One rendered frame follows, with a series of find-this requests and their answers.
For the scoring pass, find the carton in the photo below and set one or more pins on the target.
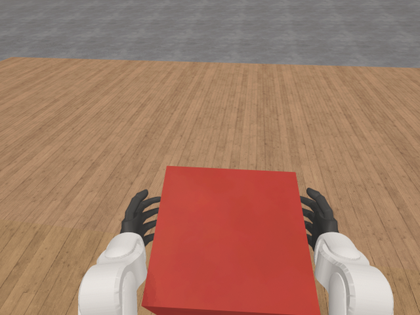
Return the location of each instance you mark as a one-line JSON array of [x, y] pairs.
[[230, 242]]

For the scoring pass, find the left robot hand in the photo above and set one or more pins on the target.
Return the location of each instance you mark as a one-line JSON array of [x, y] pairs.
[[135, 217]]

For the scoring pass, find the robot left forearm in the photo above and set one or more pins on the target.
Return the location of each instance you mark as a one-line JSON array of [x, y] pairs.
[[110, 286]]

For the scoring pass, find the right robot hand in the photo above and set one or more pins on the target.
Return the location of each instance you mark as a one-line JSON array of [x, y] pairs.
[[321, 217]]

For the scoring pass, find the robot right forearm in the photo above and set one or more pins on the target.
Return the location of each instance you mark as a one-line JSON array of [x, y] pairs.
[[354, 287]]

